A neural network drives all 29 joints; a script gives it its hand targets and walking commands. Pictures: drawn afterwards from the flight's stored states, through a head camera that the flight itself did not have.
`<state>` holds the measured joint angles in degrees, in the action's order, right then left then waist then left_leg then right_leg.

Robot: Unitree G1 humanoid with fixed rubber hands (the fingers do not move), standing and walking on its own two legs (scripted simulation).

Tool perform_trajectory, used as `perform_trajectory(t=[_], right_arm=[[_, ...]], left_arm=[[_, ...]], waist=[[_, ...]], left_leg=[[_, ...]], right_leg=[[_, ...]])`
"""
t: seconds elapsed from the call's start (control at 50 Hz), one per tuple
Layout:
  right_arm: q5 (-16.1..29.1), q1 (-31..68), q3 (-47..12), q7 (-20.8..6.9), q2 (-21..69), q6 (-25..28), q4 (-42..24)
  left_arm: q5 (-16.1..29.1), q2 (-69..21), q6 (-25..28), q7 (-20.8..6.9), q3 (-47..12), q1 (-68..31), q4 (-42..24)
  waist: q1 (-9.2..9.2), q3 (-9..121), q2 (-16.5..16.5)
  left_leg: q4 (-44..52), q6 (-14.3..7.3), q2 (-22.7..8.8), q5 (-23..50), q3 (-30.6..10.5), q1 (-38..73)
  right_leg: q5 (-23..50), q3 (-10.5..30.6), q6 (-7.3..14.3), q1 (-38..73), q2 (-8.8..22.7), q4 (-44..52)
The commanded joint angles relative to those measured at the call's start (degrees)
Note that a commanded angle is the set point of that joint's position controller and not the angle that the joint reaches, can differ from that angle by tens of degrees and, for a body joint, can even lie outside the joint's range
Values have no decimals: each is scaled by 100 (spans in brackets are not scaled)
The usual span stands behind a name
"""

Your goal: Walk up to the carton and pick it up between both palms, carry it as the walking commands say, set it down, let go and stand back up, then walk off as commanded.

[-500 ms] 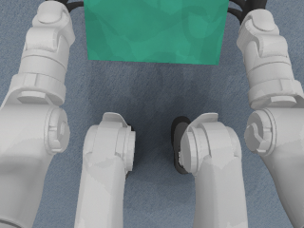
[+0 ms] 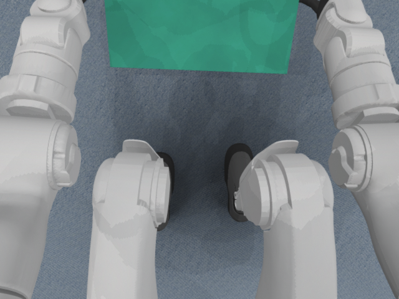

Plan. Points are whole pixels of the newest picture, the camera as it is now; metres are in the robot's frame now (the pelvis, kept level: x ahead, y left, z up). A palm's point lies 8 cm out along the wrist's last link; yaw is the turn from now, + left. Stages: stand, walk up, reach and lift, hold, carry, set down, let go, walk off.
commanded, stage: set down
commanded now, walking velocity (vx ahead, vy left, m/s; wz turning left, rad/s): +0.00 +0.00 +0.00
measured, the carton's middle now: (200, 7) +0.55 +0.00 -0.26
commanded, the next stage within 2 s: none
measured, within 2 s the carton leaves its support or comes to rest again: rests again in 0.44 s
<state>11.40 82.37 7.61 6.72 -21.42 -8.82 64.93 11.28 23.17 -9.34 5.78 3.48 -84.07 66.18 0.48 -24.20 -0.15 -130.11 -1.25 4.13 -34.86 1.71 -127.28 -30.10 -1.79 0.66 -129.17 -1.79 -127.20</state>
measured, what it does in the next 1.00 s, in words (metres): stands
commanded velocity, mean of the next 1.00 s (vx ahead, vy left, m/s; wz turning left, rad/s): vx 0.00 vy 0.00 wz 0.00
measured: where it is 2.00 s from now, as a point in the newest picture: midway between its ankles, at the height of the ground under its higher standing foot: (199, 199)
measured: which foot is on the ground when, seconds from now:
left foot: down 0.00-1.00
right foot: down 0.00-1.00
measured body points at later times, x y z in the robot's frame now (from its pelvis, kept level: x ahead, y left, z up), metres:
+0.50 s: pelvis +0.00 +0.00 -0.01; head +0.37 +0.00 +0.24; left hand +0.56 +0.19 -0.19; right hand +0.55 -0.20 -0.19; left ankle +0.11 +0.10 -0.32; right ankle +0.13 -0.11 -0.32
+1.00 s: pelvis +0.01 +0.00 -0.01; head +0.38 +0.01 +0.23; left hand +0.56 +0.19 -0.20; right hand +0.56 -0.20 -0.19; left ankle +0.11 +0.10 -0.32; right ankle +0.13 -0.11 -0.32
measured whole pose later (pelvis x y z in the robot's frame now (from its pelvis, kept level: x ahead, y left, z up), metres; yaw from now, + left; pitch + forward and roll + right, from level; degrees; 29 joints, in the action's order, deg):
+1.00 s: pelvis +0.01 +0.00 -0.01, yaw +1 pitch +30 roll -1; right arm 8.8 84.8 11.3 1.7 -22.5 -7.1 66.7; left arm 8.5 23.1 -7.3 1.9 8.8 -84.6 65.1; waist 1.4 -28.0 -0.6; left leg -133.9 -2.8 2.7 -36.9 3.1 -127.4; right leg -33.2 -1.9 1.1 -128.8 -0.1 -131.6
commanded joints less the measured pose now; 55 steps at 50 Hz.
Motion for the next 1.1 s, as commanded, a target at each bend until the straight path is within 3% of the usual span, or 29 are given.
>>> perform_trajectory(t=[0.0,0.44,0.76,0.92,1.08], right_arm=[[343,3649,-1194,-1458,4419,277,-1505],[-3,3032,-783,-1705,4364,135,-842],[-32,2430,-808,-1785,4514,137,-722],[-59,2422,-741,-1745,4288,179,-645],[-111,2111,-439,-1425,3101,380,-427]], left_arm=[[440,-4574,341,-1513,-1107,-3608,-1741],[209,-4548,227,-1720,-863,-3014,-1141],[31,-4658,191,-1776,-863,-2403,-1033],[-68,-4396,204,-1718,-743,-2336,-901],[-102,-3164,372,-1377,-506,-2064,-660]], waist=[[86,6675,-150],[164,5278,-85],[215,5081,-134],[208,4963,-149],[216,5116,-155]], left_leg=[[1086,-39,34,1835,-201,2378],[1021,-71,59,1494,-299,1924],[852,-58,90,1840,-330,1849],[838,-55,66,1697,-323,1888],[837,12,-26,1685,-325,2126]], right_leg=[[1811,123,141,3257,-206,608],[1445,165,178,2804,-138,504],[1887,202,169,2858,-172,288],[1661,170,132,2704,-143,249],[1626,145,64,2807,-64,252]])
